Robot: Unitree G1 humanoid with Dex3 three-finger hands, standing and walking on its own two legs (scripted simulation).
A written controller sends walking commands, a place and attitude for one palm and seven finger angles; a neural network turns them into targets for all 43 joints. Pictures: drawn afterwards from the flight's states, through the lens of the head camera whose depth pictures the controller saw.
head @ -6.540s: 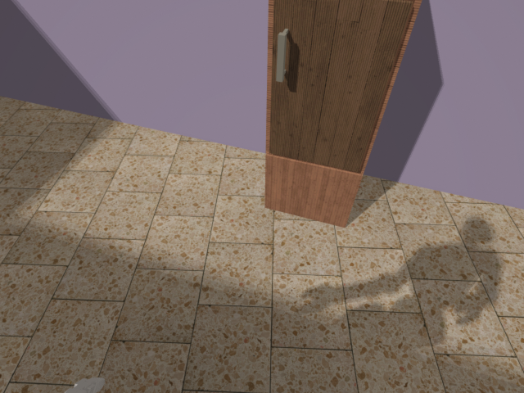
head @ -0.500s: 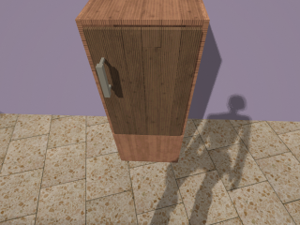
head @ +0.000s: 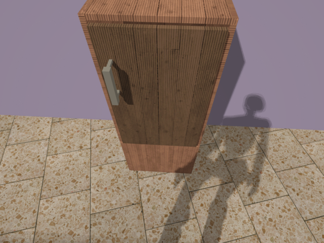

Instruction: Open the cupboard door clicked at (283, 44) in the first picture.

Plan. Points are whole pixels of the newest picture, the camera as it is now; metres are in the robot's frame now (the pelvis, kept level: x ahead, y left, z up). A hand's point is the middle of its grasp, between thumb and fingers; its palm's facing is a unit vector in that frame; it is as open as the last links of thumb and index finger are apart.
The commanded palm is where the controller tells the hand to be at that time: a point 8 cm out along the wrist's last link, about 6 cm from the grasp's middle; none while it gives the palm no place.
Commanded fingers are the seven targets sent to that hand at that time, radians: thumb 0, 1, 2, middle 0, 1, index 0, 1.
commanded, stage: come to a stop and stand still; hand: left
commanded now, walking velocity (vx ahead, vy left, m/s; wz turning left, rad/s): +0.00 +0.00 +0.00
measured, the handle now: (113, 83) +0.56 +0.19 +0.05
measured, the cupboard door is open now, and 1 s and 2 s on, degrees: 0 0 0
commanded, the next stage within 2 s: look again from close up in 0.54 s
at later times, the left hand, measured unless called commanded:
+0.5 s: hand out of the picture -0.01 +0.23 -0.16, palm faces -0.01 -0.97 -0.26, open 7.4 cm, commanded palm none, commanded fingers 0.00 0.90 0.90 -0.20 -0.30 -0.20 -0.30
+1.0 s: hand out of the picture +0.00 +0.19 -0.17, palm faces -0.02 -0.98 -0.21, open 7.4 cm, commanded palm none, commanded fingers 0.00 0.90 0.90 -0.20 -0.30 -0.20 -0.30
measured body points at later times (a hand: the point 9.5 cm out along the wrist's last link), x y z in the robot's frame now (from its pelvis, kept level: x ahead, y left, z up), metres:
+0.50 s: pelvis -0.05 +0.03 +0.00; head -0.04 +0.02 +0.45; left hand -0.01 +0.28 -0.14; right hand +0.01 -0.21 -0.15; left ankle -0.05 +0.11 -0.73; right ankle -0.05 -0.11 -0.73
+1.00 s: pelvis -0.03 +0.01 +0.01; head -0.02 +0.01 +0.46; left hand +0.00 +0.24 -0.15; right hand -0.02 -0.23 -0.15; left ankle -0.05 +0.11 -0.73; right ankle -0.05 -0.11 -0.73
